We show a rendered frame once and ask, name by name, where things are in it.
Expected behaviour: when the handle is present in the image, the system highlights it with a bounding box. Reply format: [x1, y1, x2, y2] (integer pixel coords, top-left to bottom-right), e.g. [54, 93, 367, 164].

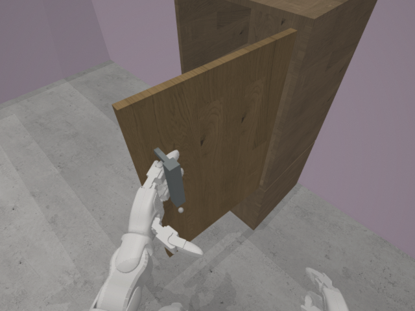
[154, 147, 185, 207]

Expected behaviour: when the robot left hand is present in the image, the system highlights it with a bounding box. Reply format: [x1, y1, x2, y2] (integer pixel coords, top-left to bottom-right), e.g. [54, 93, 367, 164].
[128, 150, 204, 258]

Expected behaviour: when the left robot forearm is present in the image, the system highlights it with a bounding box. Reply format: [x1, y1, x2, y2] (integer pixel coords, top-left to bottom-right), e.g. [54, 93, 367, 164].
[89, 233, 155, 311]

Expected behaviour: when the cupboard door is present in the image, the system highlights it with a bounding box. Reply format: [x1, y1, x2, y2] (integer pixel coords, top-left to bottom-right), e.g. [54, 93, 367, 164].
[112, 28, 297, 257]

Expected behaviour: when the robot right hand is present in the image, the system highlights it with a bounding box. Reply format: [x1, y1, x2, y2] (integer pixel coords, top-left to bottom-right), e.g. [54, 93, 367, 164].
[301, 268, 350, 311]

